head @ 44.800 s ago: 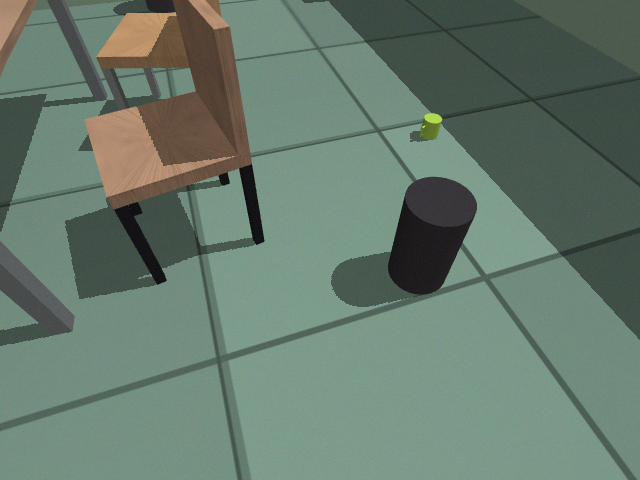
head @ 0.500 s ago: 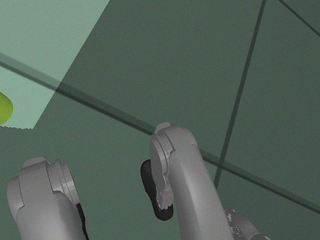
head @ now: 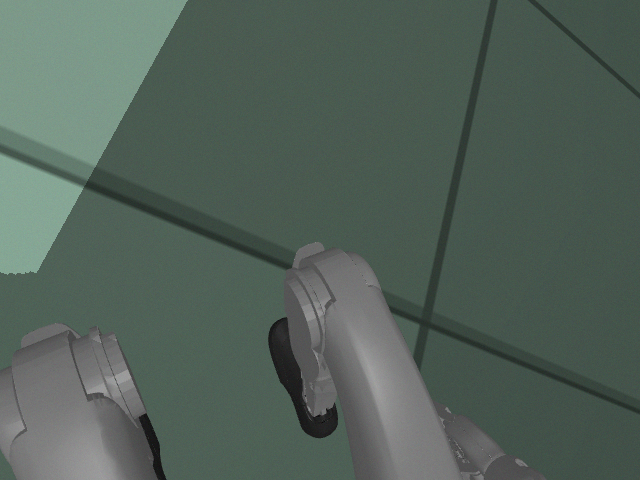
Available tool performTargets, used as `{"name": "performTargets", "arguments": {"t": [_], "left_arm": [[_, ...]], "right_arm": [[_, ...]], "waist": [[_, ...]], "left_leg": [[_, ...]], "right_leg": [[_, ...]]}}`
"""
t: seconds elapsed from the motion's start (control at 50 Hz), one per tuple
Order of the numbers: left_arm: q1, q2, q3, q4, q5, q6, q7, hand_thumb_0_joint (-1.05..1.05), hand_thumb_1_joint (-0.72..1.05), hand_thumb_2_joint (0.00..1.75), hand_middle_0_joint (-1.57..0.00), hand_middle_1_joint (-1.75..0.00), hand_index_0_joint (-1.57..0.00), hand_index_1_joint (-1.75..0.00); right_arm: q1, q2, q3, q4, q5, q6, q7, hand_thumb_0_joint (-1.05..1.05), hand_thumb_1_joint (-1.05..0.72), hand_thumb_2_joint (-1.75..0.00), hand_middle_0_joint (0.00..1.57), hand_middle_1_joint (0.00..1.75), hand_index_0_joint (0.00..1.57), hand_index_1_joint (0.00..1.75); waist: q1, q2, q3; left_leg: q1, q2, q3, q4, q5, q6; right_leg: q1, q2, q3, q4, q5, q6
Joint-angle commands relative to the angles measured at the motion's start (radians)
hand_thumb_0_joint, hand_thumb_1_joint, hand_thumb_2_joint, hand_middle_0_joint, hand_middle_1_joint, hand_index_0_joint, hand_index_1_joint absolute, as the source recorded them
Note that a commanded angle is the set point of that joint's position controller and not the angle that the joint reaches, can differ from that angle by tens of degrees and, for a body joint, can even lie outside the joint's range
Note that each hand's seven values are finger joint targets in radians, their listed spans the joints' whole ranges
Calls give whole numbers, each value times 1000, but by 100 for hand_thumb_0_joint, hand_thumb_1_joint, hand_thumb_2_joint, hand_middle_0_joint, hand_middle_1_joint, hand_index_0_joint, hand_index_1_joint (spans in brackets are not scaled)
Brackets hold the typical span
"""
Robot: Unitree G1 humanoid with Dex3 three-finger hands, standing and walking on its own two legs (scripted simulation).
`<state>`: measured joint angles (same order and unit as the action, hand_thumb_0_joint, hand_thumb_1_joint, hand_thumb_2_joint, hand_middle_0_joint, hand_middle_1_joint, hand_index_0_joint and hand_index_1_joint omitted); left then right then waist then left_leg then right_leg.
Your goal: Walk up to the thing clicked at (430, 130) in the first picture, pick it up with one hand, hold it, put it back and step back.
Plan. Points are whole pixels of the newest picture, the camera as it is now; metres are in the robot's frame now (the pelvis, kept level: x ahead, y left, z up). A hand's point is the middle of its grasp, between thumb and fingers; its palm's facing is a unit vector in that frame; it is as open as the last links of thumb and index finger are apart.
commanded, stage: open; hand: left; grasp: from above
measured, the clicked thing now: out of the picture +0.47 +0.33 -0.25
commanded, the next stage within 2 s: withdraw in 0.90 s
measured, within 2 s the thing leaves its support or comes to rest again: neither
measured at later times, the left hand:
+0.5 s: hand out of the picture +0.45 +0.32 -0.22, palm faces -0.43 -0.13 -0.89, open 13.4 cm
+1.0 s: hand out of the picture +0.45 +0.33 -0.22, palm faces -0.43 -0.15 -0.89, open 13.6 cm
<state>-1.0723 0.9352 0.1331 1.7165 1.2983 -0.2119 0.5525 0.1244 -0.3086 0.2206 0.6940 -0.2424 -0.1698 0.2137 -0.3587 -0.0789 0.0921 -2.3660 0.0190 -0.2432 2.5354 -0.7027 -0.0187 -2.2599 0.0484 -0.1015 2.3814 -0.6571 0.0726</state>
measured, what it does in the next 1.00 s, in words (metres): stands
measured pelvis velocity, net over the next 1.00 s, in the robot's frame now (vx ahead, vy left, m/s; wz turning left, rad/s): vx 0.00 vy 0.00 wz -0.01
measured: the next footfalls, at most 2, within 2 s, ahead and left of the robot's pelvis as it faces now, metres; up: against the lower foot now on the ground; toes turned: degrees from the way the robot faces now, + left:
none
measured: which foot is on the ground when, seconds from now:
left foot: down 0.00-1.00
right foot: down 0.00-1.00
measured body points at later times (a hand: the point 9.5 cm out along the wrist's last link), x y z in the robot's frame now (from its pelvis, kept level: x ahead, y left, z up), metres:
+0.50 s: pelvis +0.00 +0.00 +0.00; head +0.26 +0.12 +0.35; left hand +0.47 +0.33 -0.17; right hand +0.04 -0.26 -0.06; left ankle +0.06 +0.13 -0.27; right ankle +0.11 -0.13 -0.27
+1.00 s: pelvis +0.00 +0.00 +0.00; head +0.26 +0.12 +0.35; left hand +0.47 +0.33 -0.17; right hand +0.05 -0.26 -0.06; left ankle +0.06 +0.13 -0.27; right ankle +0.11 -0.13 -0.27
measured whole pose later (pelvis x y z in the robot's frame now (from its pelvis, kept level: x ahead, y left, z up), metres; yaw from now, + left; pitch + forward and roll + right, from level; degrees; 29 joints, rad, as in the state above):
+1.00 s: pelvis +0.00 +0.00 +0.00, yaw -1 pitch +29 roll -13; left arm -1.04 0.96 0.14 1.66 1.29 -0.21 0.53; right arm 0.13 -0.32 0.22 0.69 -0.25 -0.18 0.23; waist -0.36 -0.10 0.11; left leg -2.36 0.01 -0.26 2.54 -0.71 -0.02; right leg -2.25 0.05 -0.12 2.37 -0.66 0.07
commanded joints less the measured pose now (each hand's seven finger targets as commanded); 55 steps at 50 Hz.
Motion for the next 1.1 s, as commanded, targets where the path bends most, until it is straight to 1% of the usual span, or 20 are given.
{"name": "performTargets", "arguments": {"t": [0.0, 0.04, 0.06, 0.08, 0.12, 0.16, 0.32, 0.34, 0.54, 0.58, 0.68, 0.72, 0.74, 0.78, 0.82, 0.84, 0.9, 0.96, 1.04, 1.08], "left_arm": [[-237, 211, -3, -73, -17, 4, 20, 0, 37, 110, -74, -106, -76, -105], [-241, 212, -16, -87, -12, -1, 17, 0, 21, 107, -58, -104, -60, -103], [-236, 230, 2, -76, -11, -3, 18, 0, 13, 105, -50, -105, -52, -104], [-233, 235, 4, -76, -10, -6, 19, 0, 5, 101, -42, -104, -44, -102], [-248, 226, -5, -93, 2, -13, 17, 0, -11, 96, -34, -102, -35, -100], [-245, 230, -14, -89, 4, -16, 21, 0, -27, 97, -26, -102, -27, -101], [-240, 235, -4, -96, 4, -16, 51, 0, -49, 104, -10, -108, -10, -108], [-261, 230, -14, -93, 7, -14, 48, 0, -50, 106, -9, -109, -9, -109], [-223, 260, 15, -137, -14, 8, 43, 0, -53, 108, -8, -109, -8, -109], [-222, 233, 5, -137, -25, 10, 37, 0, -52, 107, -8, -110, -8, -110], [-225, 254, 21, -163, -32, 9, 31, 0, -51, 106, -8, -109, -8, -109], [-253, 189, -38, -171, -38, 7, 20, 0, -52, 105, -7, -108, -7, -108], [-240, 260, 10, -177, -25, 7, 26, 0, -52, 105, -7, -108, -7, -108], [-223, 274, 29, -177, -25, 7, 19, 0, -51, 105, -7, -108, -7, -107], [-208, 239, 17, -171, -29, 4, 19, 0, -50, 109, -8, -111, -8, -111], [-230, 228, 9, -156, -23, 3, 18, 0, -50, 109, -8, -111, -8, -111], [-220, 255, 30, -186, -27, 0, 17, 0, -50, 111, -9, -111, -8, -111], [-227, 224, 2, -174, -24, -2, 12, 0, -47, 111, -9, -113, -9, -113], [-248, 247, 14, -189, -13, -8, 10, 0, -54, 99, -6, -103, -7, -102], [-246, 278, 39, -235, -12, -5, 19, 0, -56, 100, -6, -103, -7, -103]], "right_arm": [[199, -314, -88, 6, 0, -8, -11, 0, -91, -90, 20, 30, 20, 30], [192, -314, -89, 5, 7, -8, -13, 0, -90, -90, 20, 30, 20, 30], [202, -320, -86, 5, 1, -8, -12, 0, -90, -90, 20, 30, 20, 30], [194, -319, -83, 3, 1, -5, -13, 0, -90, -90, 20, 30, 20, 30], [196, -316, -78, -2, -5, -4, -11, 0, -90, -90, 20, 30, 20, 30], [183, -319, -81, -4, 0, -1, -11, 0, -90, -90, 20, 30, 20, 30], [184, -318, -73, 5, -15, -3, -11, 0, -90, -90, 20, 30, 20, 30], [191, -315, -67, 7, -18, -8, -6, 0, -90, -90, 20, 30, 20, 30], [197, -330, -81, 10, -13, -26, 7, 0, -90, -90, 20, 30, 20, 30], [200, -326, -84, 9, -11, -24, 7, 0, -90, -90, 20, 30, 20, 30], [199, -327, -88, 14, -4, -19, 5, 0, -90, -90, 20, 30, 20, 30], [187, -314, -79, 11, 0, -22, 11, 0, -90, -90, 20, 30, 20, 30], [198, -327, -86, 20, -4, -20, 9, 0, -90, -90, 20, 30, 20, 30], [205, -336, -89, 9, 3, -20, 8, 0, -90, -90, 20, 30, 20, 30], [203, -323, -91, 17, -1, -14, 8, 0, -90, -90, 20, 30, 20, 30], [205, -324, -86, 11, -5, -16, 11, 0, -90, -90, 20, 30, 20, 30], [212, -324, -91, 16, -4, -11, 9, 0, -90, -90, 20, 30, 20, 30], [191, -331, -93, 0, -1, -10, 7, 0, -90, -90, 20, 30, 20, 30], [205, -334, -93, 7, -1, -10, 7, 0, -91, -90, 20, 30, 20, 30], [214, -331, -96, 11, 1, -9, 7, 0, -91, -90, 20, 30, 20, 30]], "waist": [[-44, 378, -590], [-32, 405, -596], [-44, 399, -578], [-33, 403, -570], [-49, 405, -570], [-38, 406, -577], [-39, 457, -603], [-56, 444, -590], [-27, 472, -620], [-34, 456, -633], [-25, 473, -637], [-35, 474, -614], [-37, 479, -631], [-26, 473, -621], [-25, 476, -635], [-45, 454, -605], [-28, 479, -641], [-34, 467, -608], [-44, 478, -608], [-21, 515, -654]], "left_leg": [[435, 7, 131, -249, 149, 43], [450, 7, 129, -256, 149, 38], [453, 6, 125, -257, 152, 37], [445, 7, 120, -264, 141, 34], [455, 5, 123, -259, 146, 36], [453, 8, 120, -263, 136, 35], [494, 12, 115, -268, 169, 26], [481, 10, 121, -254, 161, 30], [506, 12, 120, -266, 190, 25], [496, 11, 122, -257, 197, 29], [504, 12, 117, -266, 204, 25], [502, 11, 118, -268, 184, 24], [517, 15, 120, -258, 205, 26], [512, 11, 120, -257, 216, 23], [513, 13, 121, -263, 218, 25], [489, 10, 123, -251, 199, 26], [514, 11, 120, -262, 216, 24], [504, 10, 118, -262, 188, 23], [525, 10, 116, -259, 201, 20], [555, 12, 117, -262, 235, 17]], "right_leg": [[340, 37, -139, -219, 199, -86], [328, 37, -141, -213, 192, -90], [318, 34, -148, -208, 192, -90], [312, 35, -152, -212, 177, -93], [315, 34, -152, -208, 186, -91], [314, 39, -150, -208, 181, -92], [317, 40, -160, -200, 213, -92], [318, 38, -156, -199, 214, -89], [342, 40, -155, -202, 227, -94], [356, 39, -151, -205, 240, -91], [349, 38, -153, -203, 241, -94], [327, 38, -152, -200, 223, -96], [349, 40, -151, -201, 247, -93], [340, 35, -152, -200, 242, -95], [361, 39, -147, -207, 251, -93], [342, 37, -152, -207, 238, -93], [362, 37, -150, -206, 247, -95], [321, 34, -157, -205, 220, -98], [315, 31, -158, -198, 230, -96], [337, 32, -154, -194, 256, -98]]}}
